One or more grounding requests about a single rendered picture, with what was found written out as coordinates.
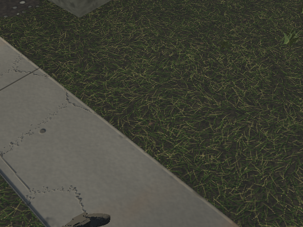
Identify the robot left hand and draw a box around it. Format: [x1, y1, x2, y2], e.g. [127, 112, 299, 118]
[62, 212, 111, 227]

